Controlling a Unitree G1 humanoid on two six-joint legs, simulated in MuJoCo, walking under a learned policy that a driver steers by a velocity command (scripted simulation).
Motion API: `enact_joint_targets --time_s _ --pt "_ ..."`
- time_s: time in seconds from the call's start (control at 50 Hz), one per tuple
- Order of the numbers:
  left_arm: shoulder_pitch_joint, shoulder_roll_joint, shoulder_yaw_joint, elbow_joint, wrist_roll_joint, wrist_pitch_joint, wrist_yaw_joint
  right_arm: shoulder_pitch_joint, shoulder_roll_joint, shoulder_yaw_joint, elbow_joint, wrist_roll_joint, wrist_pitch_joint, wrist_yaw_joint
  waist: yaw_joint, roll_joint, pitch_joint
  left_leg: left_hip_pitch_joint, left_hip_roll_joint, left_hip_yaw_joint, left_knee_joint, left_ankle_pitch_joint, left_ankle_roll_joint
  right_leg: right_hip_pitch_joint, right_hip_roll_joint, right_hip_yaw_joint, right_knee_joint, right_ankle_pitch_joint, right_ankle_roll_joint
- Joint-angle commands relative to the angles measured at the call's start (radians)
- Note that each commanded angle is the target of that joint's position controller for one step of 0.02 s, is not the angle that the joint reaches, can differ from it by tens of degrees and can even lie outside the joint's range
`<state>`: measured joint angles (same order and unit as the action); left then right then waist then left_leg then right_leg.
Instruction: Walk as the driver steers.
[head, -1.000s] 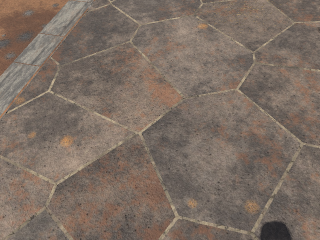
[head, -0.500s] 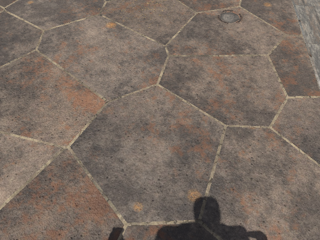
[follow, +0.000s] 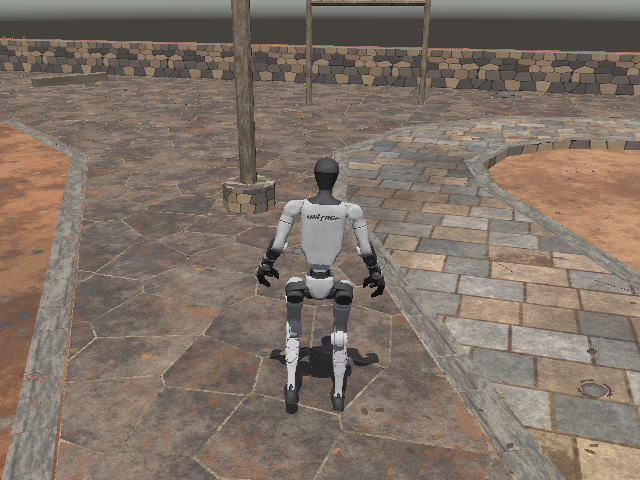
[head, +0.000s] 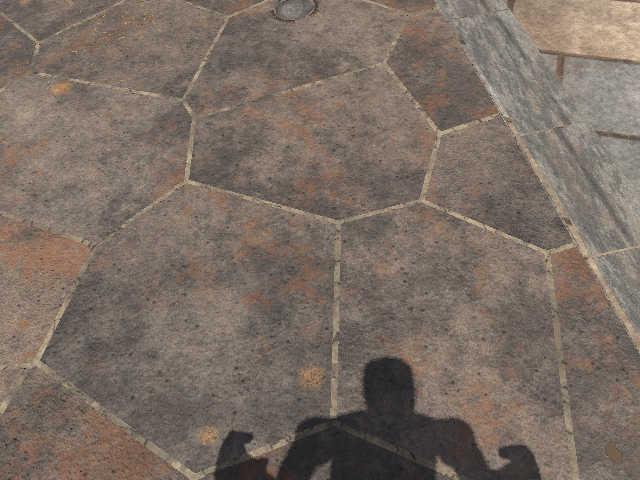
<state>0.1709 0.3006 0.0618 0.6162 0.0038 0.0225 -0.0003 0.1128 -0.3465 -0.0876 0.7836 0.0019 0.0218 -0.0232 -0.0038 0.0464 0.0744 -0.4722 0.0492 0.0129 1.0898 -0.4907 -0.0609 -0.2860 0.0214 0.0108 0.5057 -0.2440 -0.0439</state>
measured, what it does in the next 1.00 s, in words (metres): steps on the spot: left foot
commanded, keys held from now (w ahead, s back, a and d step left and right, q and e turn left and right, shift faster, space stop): no key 0.64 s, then w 0.36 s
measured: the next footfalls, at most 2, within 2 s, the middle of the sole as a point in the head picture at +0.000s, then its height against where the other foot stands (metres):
left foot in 0.28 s outside the picture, level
left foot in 1.32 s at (302, 471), level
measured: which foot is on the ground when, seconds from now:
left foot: up 0.00-0.26, down 0.28-0.88, up 0.90-1.00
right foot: down 0.00-1.00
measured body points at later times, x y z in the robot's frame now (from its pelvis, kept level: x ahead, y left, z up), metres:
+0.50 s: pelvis +0.02 +0.01 +0.00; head +0.03 +0.02 +0.45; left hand +0.16 +0.27 -0.12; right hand +0.13 -0.25 -0.12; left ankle +0.01 +0.15 -0.74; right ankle +0.01 -0.09 -0.74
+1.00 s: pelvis +0.10 -0.01 +0.00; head +0.11 -0.02 +0.45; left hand +0.13 +0.27 -0.12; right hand +0.18 -0.28 -0.13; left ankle +0.05 +0.13 -0.67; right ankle +0.03 -0.09 -0.74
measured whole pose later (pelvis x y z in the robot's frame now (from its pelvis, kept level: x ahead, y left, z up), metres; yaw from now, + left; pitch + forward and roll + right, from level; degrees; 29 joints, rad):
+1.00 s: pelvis +0.10 -0.01 +0.00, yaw -2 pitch +0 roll +0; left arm 0.36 0.25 0.06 0.92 -0.01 -0.09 -0.01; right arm 0.24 -0.29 -0.04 0.90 0.04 -0.08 0.00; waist 0.03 0.03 0.01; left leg -0.40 0.01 -0.02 1.04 -0.41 0.04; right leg -0.11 0.04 -0.01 0.42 -0.32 -0.05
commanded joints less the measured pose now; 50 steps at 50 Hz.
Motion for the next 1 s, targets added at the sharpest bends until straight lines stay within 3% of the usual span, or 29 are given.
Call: enact_joint_targets --time_s 0.02,0.1,0.18,0.24,0.26,0.28,0.3,0.32,0.34,0.36,0.42,0.64,0.68,0.72,0.74,0.78,0.8,0.82,0.86,0.88,0.9,0.92,0.94,0.96,1.0 --pt "-0.035 0.132 0.028 -0.059 0.004 -0.024 0.018 0.012 -0.088 -0.021 -0.052 -0.001 -0.007 -0.004 -0.008 -0.179 -0.164 -0.051 0.008 -0.047 0.047 0.105 -0.014 0.161 -0.237 0.212 -0.166 0.494 -0.183" --pt "-0.042 0.119 0.021 -0.039 0.007 -0.024 0.023 -0.002 -0.043 0.001 -0.054 0.0 -0.004 -0.001 0.006 -0.178 -0.15 0.023 0.016 -0.047 -0.199 0.14 -0.025 0.165 -0.218 0.194 -0.174 0.38 -0.18" --pt "-0.04 0.13 0.02 -0.008 0.011 -0.018 0.012 -0.01 -0.053 0.006 -0.056 0.002 -0.006 0.003 0.029 -0.187 -0.114 0.125 0.005 -0.031 -0.373 0.11 -0.015 0.108 -0.226 0.236 -0.177 0.249 -0.194" --pt "-0.071 0.094 0.002 0.016 -0.001 -0.018 0.005 0.036 -0.033 0.013 -0.036 -0.003 -0.018 0.009 -0.012 -0.16 -0.106 0.252 -0.009 -0.012 -0.614 0.256 0.009 0.069 -0.198 0.241 -0.143 0.196 -0.156" --pt "-0.047 0.073 -0.006 0.033 -0.001 -0.023 0.003 0.051 -0.035 0.017 -0.03 -0.016 -0.024 0.012 -0.022 -0.127 -0.112 0.335 0.006 -0.036 -0.715 0.408 0.025 0.041 -0.172 0.23 -0.133 0.164 -0.113" --pt "-0.014 0.055 -0.013 0.044 0.015 -0.031 0.002 0.065 -0.079 0.012 -0.032 -0.025 -0.029 0.009 -0.001 -0.062 -0.139 0.415 0.083 -0.118 -0.711 0.6 0.05 0.01 -0.124 0.197 -0.093 0.096 -0.059" --pt "0.037 0.066 -0.007 0.052 0.026 -0.038 -0.004 0.047 -0.137 0.002 -0.032 -0.019 -0.029 0.006 0.059 0.056 -0.139 0.397 0.124 -0.135 -0.659 0.637 0.099 0.005 -0.051 0.128 -0.073 0.012 -0.021" --pt "0.017 0.052 -0.012 0.056 0.028 -0.036 -0.001 0.012 -0.089 0.01 -0.024 -0.009 -0.031 0.014 0.052 0.105 -0.142 0.288 0.11 -0.139 -0.679 0.427 0.13 0.087 -0.028 0.089 -0.083 0.001 0.011" --pt "-0.034 0.083 -0.005 0.059 0.023 -0.031 0.002 -0.007 -0.052 0.02 -0.032 -0.011 -0.036 0.02 0.023 0.069 -0.107 0.248 0.076 -0.118 -0.694 0.341 0.111 0.106 -0.03 0.089 -0.066 0.027 0.018" --pt "-0.055 0.085 -0.001 0.058 0.015 -0.025 0.007 -0.005 -0.048 0.023 -0.025 -0.018 -0.042 0.02 0.013 0.051 -0.106 0.24 0.061 -0.102 -0.694 0.333 0.089 0.111 -0.034 0.091 -0.055 0.067 0.009" --pt "-0.039 0.072 -0.001 0.072 0.012 -0.009 0.013 0.028 -0.046 0.03 -0.003 -0.014 -0.058 0.018 0.006 0.017 -0.1 0.261 0.04 -0.077 -0.673 0.369 0.067 0.104 -0.046 0.108 -0.062 0.134 -0.006" --pt "-0.002 0.063 0.006 0.166 0.006 -0.013 0.026 0.03 -0.036 0.045 0.055 -0.009 -0.05 0.006 -0.001 -0.052 -0.084 0.283 0.019 -0.063 -0.667 0.389 0.076 0.119 -0.048 0.101 -0.07 0.2 0.017" --pt "0.023 0.066 0.01 0.193 -0.002 -0.01 0.03 0.051 -0.045 0.041 0.076 -0.002 -0.044 0.005 -0.001 -0.041 -0.092 0.274 -0.004 -0.052 -0.672 0.144 0.095 0.105 -0.012 0.066 -0.047 -0.044 0.006" --pt "0.022 0.064 0.012 0.193 -0.011 -0.017 0.032 0.06 -0.057 0.036 0.079 0.01 -0.044 0.001 -0.006 -0.003 -0.004 0.213 0.027 -0.122 -0.713 -0.174 0.149 -0.017 0.008 0.051 -0.01 -0.343 -0.014" --pt "0.01 0.055 0.009 0.185 -0.015 -0.032 0.031 0.081 -0.062 0.035 0.08 0.015 -0.051 0.0 -0.017 0.021 0.039 0.212 0.071 -0.194 -0.753 -0.263 0.184 -0.087 0.007 0.046 0.026 -0.371 -0.019" --pt "-0.015 0.02 0.003 0.17 -0.026 -0.071 0.019 0.138 -0.105 0.021 0.101 0.021 -0.071 -0.001 -0.021 0.118 0.07 0.263 0.221 -0.41 -0.87 -0.341 0.271 -0.171 0.013 -0.025 0.163 -0.241 -0.01" --pt "-0.032 0.024 0.004 0.164 -0.029 -0.087 0.013 0.144 -0.12 0.015 0.104 0.022 -0.076 -0.001 -0.023 0.132 0.087 0.254 0.268 -0.477 -0.897 -0.311 0.302 -0.18 -0.01 -0.015 0.179 -0.206 -0.016" --pt "-0.023 0.03 0.006 0.168 -0.031 -0.099 0.006 0.126 -0.117 0.014 0.098 0.022 -0.08 0.0 -0.009 0.125 0.082 0.243 0.27 -0.467 -0.891 -0.243 0.3 -0.148 -0.025 -0.009 0.151 -0.202 -0.028" --pt "0.105 0.038 0.015 0.229 -0.035 -0.11 -0.004 0.032 -0.096 0.02 0.067 0.029 -0.076 0.009 0.068 0.102 0.033 0.131 0.178 -0.305 -0.825 -0.09 0.232 0.12 -0.013 -0.027 -0.042 -0.118 -0.053" --pt "0.204 0.074 0.031 0.273 -0.032 -0.11 -0.003 -0.016 -0.055 0.031 0.046 0.025 -0.078 0.011 0.108 0.038 0.009 0.039 0.099 -0.189 -0.696 0.036 0.177 0.263 -0.049 0.059 -0.096 -0.083 -0.065" --pt "0.315 0.164 0.058 0.307 -0.029 -0.113 -0.001 -0.051 0.01 0.048 0.007 0.017 -0.095 0.013 0.127 -0.212 -0.026 -0.122 -0.053 0.004 -0.369 0.137 0.092 0.417 -0.203 0.365 -0.219 -0.17 -0.144" --pt "0.361 0.192 0.062 0.301 -0.02 -0.122 -0.013 -0.06 -0.024 0.041 -0.015 0.019 -0.115 0.008 0.149 -0.309 -0.044 -0.288 -0.09 -0.028 -0.119 -0.036 0.07 0.511 -0.367 0.652 -0.305 -0.072 -0.253" --pt "0.312 0.121 0.038 0.29 -0.007 -0.13 -0.013 -0.024 -0.06 0.029 -0.003 0.037 -0.125 0.014 0.102 -0.192 -0.025 -0.371 -0.04 -0.093 0.024 -0.058 0.09 0.525 -0.381 0.608 -0.277 0.005 -0.262" --pt "0.282 0.085 0.028 0.277 -0.005 -0.135 -0.014 0.007 -0.049 0.031 0.013 0.047 -0.131 0.024 0.077 -0.152 -0.025 -0.405 -0.007 -0.105 0.067 0.016 0.114 0.535 -0.349 0.513 -0.271 0.051 -0.234" --pt "0.254 0.06 0.013 0.275 -0.009 -0.127 -0.016 -0.027 -0.038 0.029 0.008 0.033 -0.134 0.038 0.063 -0.106 0.0 -0.443 0.052 -0.075 0.031 0.151 0.128 0.516 -0.31 0.361 -0.298 0.2 -0.181"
